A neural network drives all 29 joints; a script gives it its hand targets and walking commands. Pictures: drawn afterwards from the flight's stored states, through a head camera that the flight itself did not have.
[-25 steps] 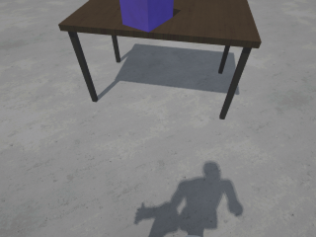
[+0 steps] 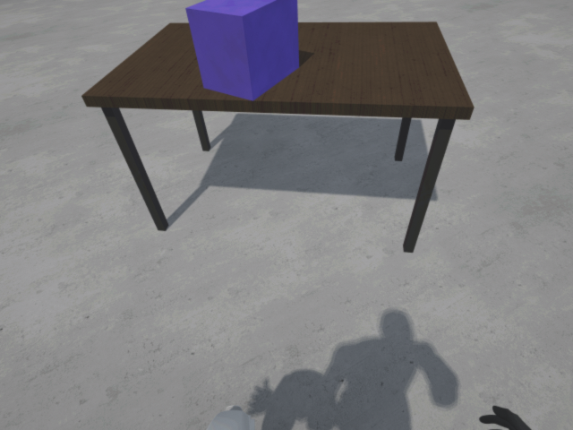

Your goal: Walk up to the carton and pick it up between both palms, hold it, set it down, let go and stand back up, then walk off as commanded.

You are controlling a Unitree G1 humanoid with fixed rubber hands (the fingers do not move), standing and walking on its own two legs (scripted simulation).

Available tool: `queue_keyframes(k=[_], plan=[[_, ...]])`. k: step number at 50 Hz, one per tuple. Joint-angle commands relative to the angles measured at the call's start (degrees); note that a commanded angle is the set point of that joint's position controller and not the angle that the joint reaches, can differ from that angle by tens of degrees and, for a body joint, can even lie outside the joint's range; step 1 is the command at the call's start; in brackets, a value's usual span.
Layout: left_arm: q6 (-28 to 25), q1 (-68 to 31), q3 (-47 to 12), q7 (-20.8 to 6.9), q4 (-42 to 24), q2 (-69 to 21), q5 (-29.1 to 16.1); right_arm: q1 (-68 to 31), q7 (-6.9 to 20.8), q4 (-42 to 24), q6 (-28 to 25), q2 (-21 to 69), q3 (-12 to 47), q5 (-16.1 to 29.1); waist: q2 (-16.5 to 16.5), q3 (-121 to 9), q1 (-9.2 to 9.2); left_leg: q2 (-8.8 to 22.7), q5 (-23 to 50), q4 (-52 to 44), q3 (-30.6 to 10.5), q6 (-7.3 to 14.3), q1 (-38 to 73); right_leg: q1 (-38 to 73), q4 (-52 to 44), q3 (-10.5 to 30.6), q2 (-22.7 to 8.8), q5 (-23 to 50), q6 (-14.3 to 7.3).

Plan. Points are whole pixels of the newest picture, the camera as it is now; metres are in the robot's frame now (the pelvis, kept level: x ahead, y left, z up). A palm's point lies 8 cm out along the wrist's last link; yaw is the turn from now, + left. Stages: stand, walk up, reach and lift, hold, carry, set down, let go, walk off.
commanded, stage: walk up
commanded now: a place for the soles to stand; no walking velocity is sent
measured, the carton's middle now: (248, 41) +1.25 +0.14 +0.07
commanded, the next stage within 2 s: none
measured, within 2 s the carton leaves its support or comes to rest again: neither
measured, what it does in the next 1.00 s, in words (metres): walks ahead: left foot, then right foot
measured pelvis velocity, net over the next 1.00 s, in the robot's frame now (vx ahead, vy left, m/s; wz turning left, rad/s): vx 0.44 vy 0.20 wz -0.16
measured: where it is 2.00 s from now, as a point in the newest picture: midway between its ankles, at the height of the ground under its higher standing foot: (234, 291)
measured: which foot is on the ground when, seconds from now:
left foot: up 0.00-0.12, down 0.14-0.56, up 0.58-0.90, down 0.92-1.00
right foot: down 0.00-0.18, up 0.20-0.50, down 0.52-0.94, up 0.96-1.00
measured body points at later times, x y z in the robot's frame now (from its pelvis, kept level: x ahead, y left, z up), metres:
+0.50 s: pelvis +0.23 +0.09 -0.02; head +0.26 +0.09 +0.43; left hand +0.41 +0.38 -0.09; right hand +0.25 -0.24 -0.11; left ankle +0.21 +0.21 -0.73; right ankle +0.34 -0.03 -0.72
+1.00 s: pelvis +0.44 +0.20 -0.06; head +0.44 +0.20 +0.39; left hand +0.57 +0.53 -0.12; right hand +0.54 -0.14 -0.10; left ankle +0.55 +0.31 -0.73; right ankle +0.37 +0.01 -0.70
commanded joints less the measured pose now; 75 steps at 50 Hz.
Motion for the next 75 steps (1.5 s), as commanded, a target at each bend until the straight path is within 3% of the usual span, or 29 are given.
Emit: queue_keyframes(k=[1, 4, 6, 7, 8, 9, 11, 13, 18, 22, 25, 26, 27, 28, 34, 41, 44, 45, 46, 47, 48, 50, 57, 61, 62, 63, 64, 69, 75], plan=[[-1.1, -2.5, 5.5, 0.6, -6.6, 17.7, -0.4, -8.8, -0.5, -10.3, -2.3, -7.5, -2.9, 0.7, -14.3, 10.7, 1.86, 0.5, 2.9, -10.0, 1.6, 1.4, -1.3, -7.5, -14.3, 11.0, -13.6, -9.3, -11.7], [-0.5, -4.4, 5.1, 0.4, -7.2, 17.9, -0.4, -2.9, -1.6, -9.0, -3.0, -7.8, -3.4, 1.1, -15.0, 9.1, -1.44, -1.3, 1.5, -13.9, 4.3, 3.0, 12.4, -10.4, -8.6, 8.4, -15.1, 3.1, -9.0], [0.3, -2.5, 3.9, 0.1, -7.2, 14.3, -0.7, 10.8, -3.3, -4.5, -4.3, -12.1, -5.5, 0.2, -2.5, -0.9, -7.51, -4.5, -4.8, -16.1, 0.7, 5.7, 33.8, -17.8, 21.3, 2.7, -9.6, 9.4, -5.1], [0.1, 1.7, 2.1, -0.6, -7.9, 8.9, -1.7, 17.7, -4.5, -4.0, -4.6, -17.1, -7.2, -0.4, 12.2, -7.6, -10.50, 7.1, -19.6, -20.6, -15.1, 8.3, 41.2, -26.8, 41.3, -2.2, -4.4, -1.7, -1.1], [0.3, 1.6, 2.4, -0.2, -10.3, 10.4, -2.9, 14.6, -5.1, -6.4, -4.3, -19.9, -6.9, 0.0, 19.0, -7.8, -8.72, 16.2, -27.3, -36.9, -40.7, 13.2, 40.9, -35.4, 46.0, 2.9, 4.1, -15.6, -0.9], [1.3, -2.8, 4.0, 0.8, -11.3, 15.2, -2.1, 12.2, -5.2, -7.2, -4.0, -19.3, -6.6, 1.9, 13.0, -3.8, -8.16, 18.6, -28.2, -38.5, -44.4, 18.2, 35.4, -36.8, 51.9, 7.8, 1.1, -15.3, -2.4], [1.1, -6.6, 4.3, 0.6, -10.1, 15.6, -1.9, 9.1, -5.9, -7.2, -3.8, -16.6, -5.4, 2.5, 1.4, 0.1, -6.42, 15.2, -17.5, -33.9, -28.3, 16.2, 28.3, -36.3, 53.4, 9.5, -2.5, -9.6, -3.0], [1.2, -2.7, 4.5, 0.2, -7.5, 14.8, -2.3, 5.8, -6.5, -7.5, -4.1, -14.7, -4.2, 1.6, 3.9, -1.9, -4.06, 11.9, -4.5, -29.0, -16.6, 14.7, 27.0, -32.3, 47.8, 8.5, -4.3, -8.5, -2.5], [2.3, -7.6, 3.2, -1.0, -10.1, 12.7, -1.9, 4.4, -5.8, -9.1, -4.6, -12.5, -2.9, 0.8, 5.9, 3.0, -4.37, 13.2, -6.0, -31.8, -9.4, 16.5, 20.3, -29.2, 29.7, 4.3, -5.3, -6.9, -0.8], [1.3, -8.8, 3.1, -1.2, -11.0, 11.8, -1.4, 3.0, -5.3, -9.4, -4.4, -12.9, -2.2, 0.5, 5.6, 4.8, -3.13, 12.0, 2.4, -26.9, -3.6, 13.1, 16.6, -19.8, 13.7, 0.1, -3.6, 3.4, -1.7], [1.2, -0.6, 5.3, -0.1, -7.2, 14.7, -0.9, 3.6, -4.6, -9.5, -3.2, -8.7, -0.1, 0.8, -6.6, -1.6, 2.06, 5.0, -6.7, -9.4, 5.6, 7.0, 5.3, 4.0, 8.1, -0.7, 1.3, 8.5, -2.6], [1.6, 2.5, 6.8, 0.6, -7.3, 18.9, -0.3, 5.5, -4.2, -10.1, -3.1, -7.2, 0.4, 0.7, -15.7, -4.7, 4.25, 0.8, -8.9, 5.3, 10.4, 4.4, -2.1, 9.4, 4.6, 14.4, -7.0, -7.0, -6.2], [1.8, 3.8, 7.3, 1.6, -9.1, 22.8, -0.3, 5.4, -3.8, -11.9, -2.4, -9.5, -0.6, 1.1, -21.8, -6.5, 4.93, -5.1, -24.8, 18.1, 8.1, 2.0, -8.6, 9.0, -10.5, 46.6, -21.1, -27.7, -12.1], [1.9, 2.7, 7.2, 2.3, -9.7, 21.8, -0.4, 2.4, -4.0, -12.7, -0.6, -15.8, -3.1, 0.5, -14.8, -2.0, 5.44, -3.5, -26.1, 21.4, 1.4, 1.8, -9.6, 4.6, -13.8, 52.2, -24.8, -37.9, -17.5], [-0.1, -3.6, 5.0, 2.3, -11.4, 19.5, -0.4, 4.1, -3.5, -10.9, -1.6, -11.7, -2.1, 1.1, -15.3, 2.3, 0.48, 0.3, -17.5, 18.9, -1.8, 0.5, -6.7, -3.1, -5.6, 26.2, -18.2, 4.6, -16.2], [-0.5, -10.6, 4.9, 1.8, -13.9, 20.6, -0.4, 2.2, -1.3, -11.7, -1.4, -9.6, -1.8, 1.2, -20.4, 3.0, -1.88, 0.2, -6.8, -4.3, 2.5, 0.8, 10.7, -19.0, -2.6, 10.9, -13.0, -5.1, -10.7], [0.3, -11.0, 3.7, 1.4, -13.7, 17.6, -0.4, 13.7, -2.2, -7.2, -1.6, -12.3, -4.6, 1.1, -9.4, -1.2, -8.71, -5.5, -4.0, -6.8, 6.6, 2.2, 36.4, -35.2, 15.0, 5.2, -9.5, -16.3, -5.6], [0.6, -8.5, 2.7, 1.2, -13.5, 13.9, -0.6, 17.7, -2.8, -6.3, -1.9, -15.4, -6.0, 0.9, 1.6, -3.4, -11.03, -3.7, -11.7, -10.4, 1.6, 3.6, 40.2, -38.9, 30.5, 0.4, -5.3, -18.2, -3.4], [0.7, -7.8, 1.5, 1.0, -14.9, 10.0, -2.0, 19.1, -3.6, -7.0, -2.2, -19.7, -6.9, -0.2, 15.2, -3.9, -12.58, 6.8, -30.1, -21.4, -16.2, 7.3, 35.2, -42.6, 46.0, -1.6, 0.6, -21.1, -1.2], [1.6, -6.2, 2.7, 1.4, -16.2, 14.1, -3.3, 12.1, -4.0, -10.5, -2.3, -21.4, -6.5, 0.0, 13.3, -3.9, -8.86, 17.1, -48.7, -40.8, -43.1, 15.1, 28.2, -42.4, 51.4, 5.1, 3.5, -19.7, -1.5], [2.8, -8.1, 4.1, 1.7, -16.9, 17.7, -3.0, 7.1, -4.5, -12.3, -2.3, -21.4, -6.7, 1.6, 11.5, 0.7, -6.66, 20.7, -55.0, -44.4, -47.5, 20.0, 25.0, -44.3, 55.4, 6.9, -0.3, -18.8, -1.7], [2.5, -9.4, 5.0, 1.2, -14.5, 19.5, -2.1, 4.9, -5.5, -11.5, -2.7, -18.9, -5.6, 2.4, 2.4, 6.5, -4.92, 16.8, -43.1, -38.4, -35.6, 16.9, 20.4, -43.6, 52.4, 7.5, -3.6, -11.2, -1.7], [1.7, -8.0, 4.3, -1.3, -11.9, 16.2, -1.8, 0.9, -5.8, -10.4, -3.6, -15.2, -3.2, 0.3, 7.0, 6.3, -2.58, 13.9, -26.0, -29.9, -16.1, 15.0, 9.3, -25.7, 29.0, 3.0, -5.1, -10.9, -2.9], [1.4, 5.5, 5.8, -0.4, -6.6, 16.2, -1.3, -3.2, -4.9, -10.7, -2.1, -9.9, -0.8, 0.7, -4.7, 0.2, 5.59, 3.8, -31.0, -9.7, -1.3, 7.3, -9.6, 8.6, 11.4, 0.5, 0.2, 2.9, -2.2], [1.4, 7.4, 6.8, 0.5, -7.2, 19.4, -0.6, -2.3, -4.4, -11.9, -2.0, -7.7, 0.2, 1.0, -16.3, -1.9, 7.81, -1.7, -29.1, 5.9, 5.2, 4.4, -15.9, 11.6, 3.6, 15.6, -8.9, -14.5, -4.0], [1.1, 5.4, 7.0, 1.4, -9.9, 22.8, 0.3, -1.5, -4.3, -13.5, -1.6, -7.9, -0.1, 1.5, -20.2, -1.8, 6.41, -7.1, -26.5, 19.5, 2.6, 1.9, -19.2, 6.8, -12.6, 45.4, -23.4, -37.5, -10.0], [1.2, 2.1, 7.1, 2.5, -11.3, 22.8, 0.0, -3.8, -4.6, -14.6, -0.3, -14.6, -2.5, 1.1, -11.6, 3.0, 5.93, -4.3, -24.0, 22.0, -3.8, 1.3, -19.5, 1.4, -18.0, 52.0, -27.5, -47.4, -14.6], [-0.6, -2.0, 5.5, 2.9, -12.1, 19.8, 0.4, 3.8, -4.0, -10.9, -1.3, -12.9, -2.8, 1.1, -12.1, 5.3, 1.22, -1.4, -17.6, 20.2, -6.1, 0.5, -13.6, -1.4, -8.4, 27.8, -24.1, -8.6, -16.5], [-1.0, -8.7, 5.1, 1.3, -13.3, 19.6, 0.3, 1.9, -2.0, -11.5, -1.5, -9.6, -1.3, 2.0, -19.6, 6.6, -0.57, -0.1, -6.3, -1.7, 1.9, 0.1, 4.0, -13.9, -5.6, 5.0, -16.8, -0.9, -11.2]])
